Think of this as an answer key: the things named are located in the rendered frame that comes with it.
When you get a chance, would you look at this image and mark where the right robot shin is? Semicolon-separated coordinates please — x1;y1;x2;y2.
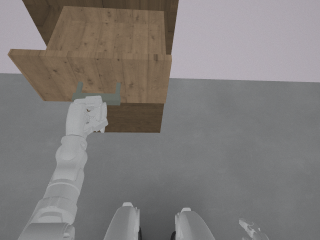
175;207;191;240

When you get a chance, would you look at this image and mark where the left robot forearm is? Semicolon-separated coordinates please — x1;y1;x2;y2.
18;134;88;240

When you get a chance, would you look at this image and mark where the handle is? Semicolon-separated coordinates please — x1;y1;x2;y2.
71;81;121;106

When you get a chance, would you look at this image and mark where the robot left thigh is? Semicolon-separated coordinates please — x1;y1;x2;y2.
103;206;140;240

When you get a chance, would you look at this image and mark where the cabinet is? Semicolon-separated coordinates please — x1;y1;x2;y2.
22;0;179;133

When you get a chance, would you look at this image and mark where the right robot hand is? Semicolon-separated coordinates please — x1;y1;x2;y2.
239;218;269;240

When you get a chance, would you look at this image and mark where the left robot hand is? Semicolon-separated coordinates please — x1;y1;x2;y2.
65;95;108;140

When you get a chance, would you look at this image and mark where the drawer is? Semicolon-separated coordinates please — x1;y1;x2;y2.
7;6;172;104

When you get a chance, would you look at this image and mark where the robot left upper arm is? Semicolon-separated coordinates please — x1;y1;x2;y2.
20;222;75;240

